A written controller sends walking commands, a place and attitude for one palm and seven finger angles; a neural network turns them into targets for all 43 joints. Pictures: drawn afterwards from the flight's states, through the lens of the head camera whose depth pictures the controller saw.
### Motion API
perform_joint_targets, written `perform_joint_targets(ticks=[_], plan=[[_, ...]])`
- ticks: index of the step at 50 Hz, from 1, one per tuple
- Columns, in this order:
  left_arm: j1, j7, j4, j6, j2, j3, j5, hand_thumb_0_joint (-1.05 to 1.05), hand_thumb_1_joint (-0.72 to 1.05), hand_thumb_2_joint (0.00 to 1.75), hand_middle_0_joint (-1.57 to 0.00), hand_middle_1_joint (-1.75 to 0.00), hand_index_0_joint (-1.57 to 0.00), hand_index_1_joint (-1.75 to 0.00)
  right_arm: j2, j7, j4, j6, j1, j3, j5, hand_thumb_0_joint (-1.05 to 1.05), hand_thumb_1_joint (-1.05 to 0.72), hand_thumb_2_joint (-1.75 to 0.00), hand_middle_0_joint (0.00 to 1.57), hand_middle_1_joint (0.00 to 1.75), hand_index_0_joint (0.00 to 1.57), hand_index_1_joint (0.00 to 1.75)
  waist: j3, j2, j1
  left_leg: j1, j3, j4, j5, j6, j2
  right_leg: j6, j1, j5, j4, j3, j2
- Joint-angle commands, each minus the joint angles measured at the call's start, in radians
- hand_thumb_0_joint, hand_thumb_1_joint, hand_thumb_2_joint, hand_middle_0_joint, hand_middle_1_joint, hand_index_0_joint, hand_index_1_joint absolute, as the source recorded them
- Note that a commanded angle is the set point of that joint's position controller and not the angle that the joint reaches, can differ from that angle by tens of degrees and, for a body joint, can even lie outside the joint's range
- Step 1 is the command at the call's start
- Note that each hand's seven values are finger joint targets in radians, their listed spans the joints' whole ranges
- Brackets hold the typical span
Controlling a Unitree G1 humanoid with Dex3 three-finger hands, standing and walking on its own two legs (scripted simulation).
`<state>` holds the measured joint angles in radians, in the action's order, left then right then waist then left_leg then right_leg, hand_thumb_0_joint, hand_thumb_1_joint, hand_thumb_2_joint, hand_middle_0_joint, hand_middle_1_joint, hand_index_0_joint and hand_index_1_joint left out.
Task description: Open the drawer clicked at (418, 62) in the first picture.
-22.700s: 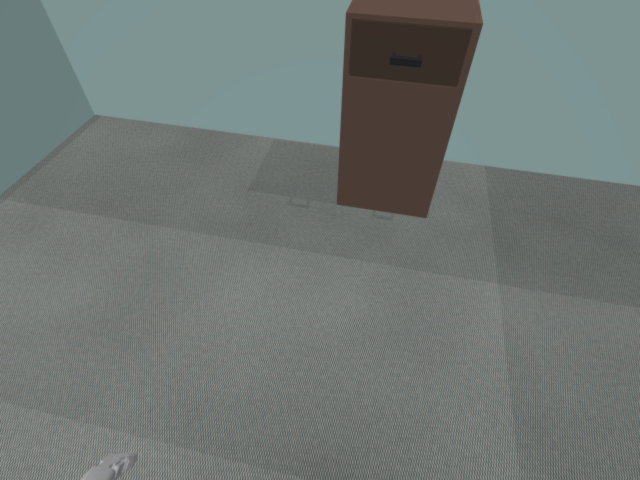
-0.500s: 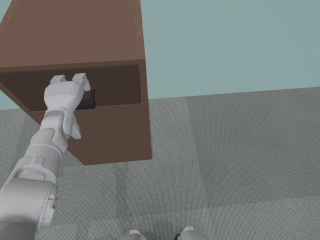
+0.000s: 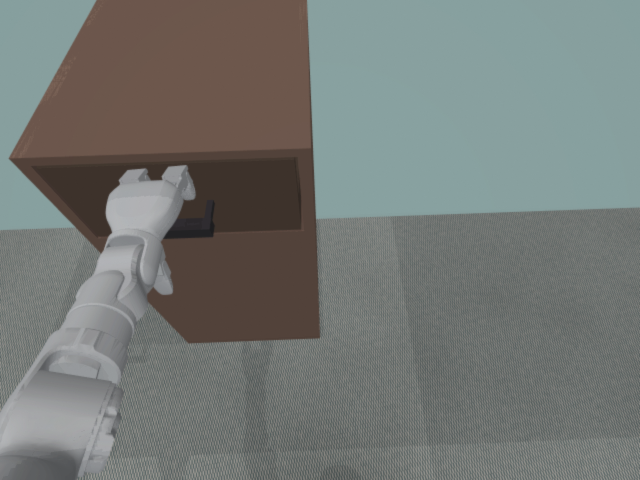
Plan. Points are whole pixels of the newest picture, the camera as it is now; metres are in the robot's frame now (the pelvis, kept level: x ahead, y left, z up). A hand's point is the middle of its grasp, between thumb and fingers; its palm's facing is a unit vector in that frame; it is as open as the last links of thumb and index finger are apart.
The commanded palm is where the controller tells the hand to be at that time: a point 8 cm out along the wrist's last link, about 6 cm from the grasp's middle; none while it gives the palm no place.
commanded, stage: re-aim the fingers above the handle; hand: left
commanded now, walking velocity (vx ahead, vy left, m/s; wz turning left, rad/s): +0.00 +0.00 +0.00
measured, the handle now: (182, 217) +0.50 +0.23 -0.03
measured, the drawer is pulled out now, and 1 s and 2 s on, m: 0.00 0.00 0.00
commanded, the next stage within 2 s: lower the fingers behind the handle in 1.90 s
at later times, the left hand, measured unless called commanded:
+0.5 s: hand (171, 222) +0.45 +0.22 +0.02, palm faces -0.07 -0.02 -1.00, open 13.8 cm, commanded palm +0.43 +0.23 +0.07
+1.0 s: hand (158, 227) +0.45 +0.24 +0.00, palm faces -0.07 -0.04 -1.00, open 13.6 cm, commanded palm +0.44 +0.24 +0.07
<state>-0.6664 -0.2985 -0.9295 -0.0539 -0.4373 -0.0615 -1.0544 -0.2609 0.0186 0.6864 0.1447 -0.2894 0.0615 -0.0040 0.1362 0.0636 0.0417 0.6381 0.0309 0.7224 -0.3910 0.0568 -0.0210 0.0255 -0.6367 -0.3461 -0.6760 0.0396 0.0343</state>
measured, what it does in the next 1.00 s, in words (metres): stands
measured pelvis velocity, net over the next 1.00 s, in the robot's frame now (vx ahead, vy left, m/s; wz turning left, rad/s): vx -0.01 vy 0.01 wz -0.01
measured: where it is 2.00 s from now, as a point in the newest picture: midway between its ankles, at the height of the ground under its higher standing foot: outside the picture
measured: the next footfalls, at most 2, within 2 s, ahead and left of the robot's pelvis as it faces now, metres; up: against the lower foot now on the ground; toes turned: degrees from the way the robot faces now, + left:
none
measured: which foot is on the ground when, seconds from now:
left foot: down 0.00-1.00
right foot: down 0.00-1.00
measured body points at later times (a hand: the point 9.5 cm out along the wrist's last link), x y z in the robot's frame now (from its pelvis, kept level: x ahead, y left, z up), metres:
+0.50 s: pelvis -0.02 -0.01 +0.00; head +0.07 -0.02 +0.44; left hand +0.45 +0.22 +0.07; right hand -0.01 -0.28 -0.14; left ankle -0.04 +0.08 -0.71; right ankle -0.02 -0.11 -0.71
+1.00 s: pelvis -0.01 +0.01 -0.01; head +0.09 +0.01 +0.43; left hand +0.45 +0.24 +0.06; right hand +0.00 -0.27 -0.14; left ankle -0.04 +0.08 -0.71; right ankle -0.02 -0.11 -0.71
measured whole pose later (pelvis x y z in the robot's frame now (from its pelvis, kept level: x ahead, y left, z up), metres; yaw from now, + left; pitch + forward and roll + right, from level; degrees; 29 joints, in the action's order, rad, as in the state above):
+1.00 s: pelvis -0.01 +0.01 -0.01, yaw -1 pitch +20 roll -2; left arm -0.74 -0.33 -1.02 -0.12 -0.50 -0.01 -1.08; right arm -0.27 0.03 0.73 0.11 -0.35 0.06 0.01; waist 0.14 0.06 0.08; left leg 0.75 0.04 0.80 -0.40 0.07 -0.02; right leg 0.02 -0.74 -0.35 -0.74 0.04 0.04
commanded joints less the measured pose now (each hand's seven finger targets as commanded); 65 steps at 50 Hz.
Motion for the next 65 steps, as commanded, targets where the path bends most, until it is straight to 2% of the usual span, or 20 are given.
perform_joint_targets(ticks=[1, 4, 7, 10, 18, 20, 23, 29, 36, 40, 43, 46, 50, 51, 52, 54, 58, 60, 62, 65], plan=[[-0.463, -0.047, 0.197, -0.031, -0.251, 0.086, -0.006, 0.00, -0.50, 0.30, -0.30, -1.20, -0.30, -1.20, -0.142, 0.019, -0.054, -0.017, -0.127, 0.049, 0.009, 0.00, -0.90, -0.90, 0.20, 0.30, 0.20, 0.30, 0.383, -0.018, 0.056, -0.253, -0.041, -0.018, 0.498, -0.014, -0.002, 0.013, 0.159, 0.405, 0.032, -0.035, 0.018], [-0.514, -0.069, 0.204, -0.051, -0.257, 0.090, -0.018, 0.00, -0.50, 0.30, -0.30, -1.20, -0.30, -1.20, -0.139, 0.023, -0.049, -0.028, -0.132, 0.049, 0.010, 0.00, -0.90, -0.90, 0.20, 0.30, 0.20, 0.30, 0.391, 0.003, 0.060, -0.248, -0.043, -0.011, 0.476, -0.017, -0.003, 0.016, 0.128, 0.373, 0.020, -0.034, 0.019], [-0.485, -0.090, 0.177, -0.042, -0.319, 0.146, -0.020, 0.00, -0.50, 0.30, -0.30, -1.20, -0.30, -1.20, -0.141, 0.022, -0.046, -0.029, -0.135, 0.044, 0.016, 0.00, -0.90, -0.90, 0.20, 0.30, 0.20, 0.30, 0.433, 0.019, 0.034, -0.230, -0.040, -0.001, 0.507, -0.020, -0.006, 0.017, 0.155, 0.408, 0.000, -0.037, 0.020], [-0.434, -0.094, 0.109, -0.008, -0.324, 0.159, -0.018, 0.00, -0.50, 0.30, -0.30, -1.20, -0.30, -1.20, -0.146, 0.015, -0.043, -0.027, -0.131, 0.042, 0.017, 0.00, -0.90, -0.90, 0.20, 0.30, 0.20, 0.30, 0.440, -0.002, 0.023, -0.198, -0.031, 0.002, 0.515, -0.020, -0.006, 0.016, 0.173, 0.426, -0.005, -0.036, 0.022], [-0.471, -0.065, 0.036, 0.034, -0.363, 0.136, -0.013, 0.00, -0.50, 0.30, -0.30, -1.20, -0.30, -1.20, -0.162, 0.026, -0.042, -0.026, -0.142, 0.032, -0.003, 0.00, -0.90, -0.90, 0.20, 0.30, 0.20, 0.30, 0.357, -0.078, 0.052, -0.100, -0.014, -0.032, 0.346, -0.005, -0.011, 0.003, 0.200, 0.356, 0.034, -0.051, 0.014], [-0.476, -0.056, 0.050, 0.022, -0.377, 0.149, -0.012, 0.00, -0.50, 0.30, -0.30, -1.20, -0.30, -1.20, -0.163, 0.029, -0.042, -0.027, -0.145, 0.032, 0.001, 0.00, -0.90, -0.90, 0.20, 0.30, 0.20, 0.30, 0.386, -0.051, 0.041, -0.115, -0.016, -0.035, 0.363, -0.005, -0.011, 0.007, 0.208, 0.357, 0.031, -0.052, 0.014], [-0.458, -0.045, 0.019, 0.013, -0.384, 0.146, -0.006, 0.00, -0.50, 0.30, -0.30, -1.20, -0.30, -1.20, -0.165, 0.032, -0.041, -0.030, -0.147, 0.027, -0.003, 0.00, -0.90, -0.90, 0.20, 0.30, 0.20, 0.30, 0.347, -0.048, 0.041, -0.088, -0.012, -0.038, 0.312, -0.005, -0.011, 0.004, 0.188, 0.313, 0.039, -0.057, 0.012], [-0.484, -0.039, 0.009, -0.022, -0.394, 0.137, -0.011, 0.00, -0.50, 0.30, -0.30, -1.20, -0.30, -1.20, -0.168, 0.040, -0.046, -0.044, -0.160, 0.026, -0.005, 0.00, -0.90, -0.90, 0.20, 0.30, 0.20, 0.30, 0.339, -0.037, 0.059, -0.072, -0.016, -0.024, 0.257, -0.002, -0.010, 0.003, 0.138, 0.248, 0.037, -0.059, 0.014], [-0.572, -0.040, 0.112, -0.105, -0.350, 0.117, -0.007, 0.00, -0.50, 0.30, -0.30, -1.20, -0.30, -1.20, -0.164, 0.042, -0.031, -0.065, -0.210, 0.049, 0.008, 0.00, -0.90, -0.90, 0.20, 0.30, 0.20, 0.30, 0.479, 0.030, 0.084, -0.200, -0.046, 0.025, 0.388, -0.010, 0.001, 0.007, 0.077, 0.304, 0.003, -0.048, 0.025], [-0.586, -0.063, 0.122, -0.106, -0.299, 0.098, -0.004, 0.00, -0.50, 0.30, -0.30, -1.20, -0.30, -1.20, -0.162, 0.031, -0.013, -0.066, -0.211, 0.054, 0.016, 0.00, -0.90, -0.90, 0.20, 0.30, 0.20, 0.30, 0.459, 0.050, 0.091, -0.238, -0.058, 0.035, 0.451, -0.021, 0.009, 0.013, 0.023, 0.306, -0.003, -0.030, 0.033], [-0.552, -0.082, 0.112, -0.086, -0.382, 0.165, -0.010, 0.00, -0.50, 0.30, -0.30, -1.20, -0.30, -1.20, -0.173, 0.026, -0.003, -0.055, -0.209, 0.049, 0.019, 0.00, -0.90, -0.90, 0.20, 0.30, 0.20, 0.30, 0.461, 0.048, 0.065, -0.232, -0.064, 0.035, 0.482, -0.027, 0.010, 0.014, 0.035, 0.319, -0.015, -0.024, 0.035], [-0.587, -0.093, 0.152, -0.077, -0.317, 0.117, -0.015, 0.00, -0.50, 0.30, -0.30, -1.20, -0.30, -1.20, -0.164, 0.019, -0.006, -0.052, -0.201, 0.053, 0.019, 0.00, -0.90, -0.90, 0.20, 0.30, 0.20, 0.30, 0.460, 0.101, 0.076, -0.286, -0.075, 0.033, 0.552, -0.042, 0.017, 0.016, 0.007, 0.322, -0.015, -0.012, 0.037], [-0.531, -0.092, 0.152, -0.060, -0.352, 0.162, 0.002, 0.00, -0.50, 0.30, -0.30, -1.20, -0.30, -1.20, -0.168, 0.014, -0.012, -0.041, -0.186, 0.050, 0.022, 0.00, -0.90, -0.90, 0.20, 0.30, 0.20, 0.30, 0.472, 0.037, 0.054, -0.283, -0.074, 0.027, 0.587, -0.041, 0.020, 0.015, 0.060, 0.353, -0.009, -0.013, 0.038], [-0.530, -0.091, 0.137, -0.054, -0.327, 0.137, -0.002, 0.00, -0.50, 0.30, -0.30, -1.20, -0.30, -1.20, -0.164, 0.014, -0.014, -0.040, -0.185, 0.050, 0.017, 0.00, -0.90, -0.90, 0.20, 0.30, 0.20, 0.30, 0.449, 0.030, 0.066, -0.280, -0.077, 0.022, 0.567, -0.040, 0.021, 0.012, 0.050, 0.342, -0.006, -0.011, 0.037], [-0.538, -0.088, 0.140, -0.052, -0.302, 0.119, 0.001, 0.00, -0.50, 0.30, -0.30, -1.20, -0.30, -1.20, -0.162, 0.013, -0.014, -0.041, -0.184, 0.051, 0.016, 0.00, -0.90, -0.90, 0.20, 0.30, 0.20, 0.30, 0.436, 0.028, 0.069, -0.279, -0.075, 0.016, 0.545, -0.038, 0.020, 0.012, 0.046, 0.330, 0.000, -0.010, 0.037], [-0.522, -0.085, 0.145, -0.049, -0.341, 0.150, -0.007, 0.00, -0.50, 0.30, -0.30, -1.20, -0.30, -1.20, -0.166, 0.013, -0.015, -0.040, -0.178, 0.049, 0.016, 0.00, -0.90, -0.90, 0.20, 0.30, 0.20, 0.30, 0.434, 0.042, 0.049, -0.283, -0.076, 0.009, 0.564, -0.042, 0.023, 0.015, 0.052, 0.329, -0.004, -0.008, 0.035], [-0.508, -0.076, 0.153, -0.047, -0.304, 0.127, -0.007, 0.00, -0.50, 0.30, -0.30, -1.20, -0.30, -1.20, -0.159, 0.011, -0.023, -0.037, -0.173, 0.051, 0.016, 0.00, -0.90, -0.90, 0.20, 0.30, 0.20, 0.30, 0.430, 0.047, 0.053, -0.310, -0.078, 0.011, 0.604, -0.046, 0.027, 0.014, 0.044, 0.334, 0.001, -0.008, 0.035], [-0.503, -0.071, 0.167, -0.052, -0.328, 0.149, -0.004, 0.00, -0.50, 0.30, -0.30, -1.20, -0.30, -1.20, -0.161, 0.012, -0.027, -0.034, -0.169, 0.049, 0.019, 0.00, -0.90, -0.90, 0.20, 0.30, 0.20, 0.30, 0.458, 0.047, 0.040, -0.315, -0.074, 0.012, 0.629, -0.046, 0.026, 0.016, 0.068, 0.354, -0.003, -0.011, 0.035], [-0.486, -0.068, 0.158, -0.047, -0.265, 0.104, -0.004, 0.00, -0.50, 0.30, -0.30, -1.20, -0.30, -1.20, -0.153, 0.009, -0.028, -0.034, -0.170, 0.053, 0.017, 0.00, -0.90, -0.90, 0.20, 0.30, 0.20, 0.30, 0.436, 0.041, 0.053, -0.326, -0.079, 0.013, 0.639, -0.049, 0.029, 0.013, 0.048, 0.349, 0.001, -0.006, 0.036], [-0.436, -0.062, 0.150, -0.042, -0.307, 0.148, -0.001, 0.00, -0.50, 0.30, -0.30, -1.20, -0.30, -1.20, -0.158, 0.007, -0.031, -0.029, -0.163, 0.052, 0.018, 0.00, -0.90, -0.90, 0.20, 0.30, 0.20, 0.30, 0.444, 0.008, 0.031, -0.310, -0.074, 0.008, 0.649, -0.046, 0.029, 0.014, 0.088, 0.369, 0.002, -0.011, 0.035]])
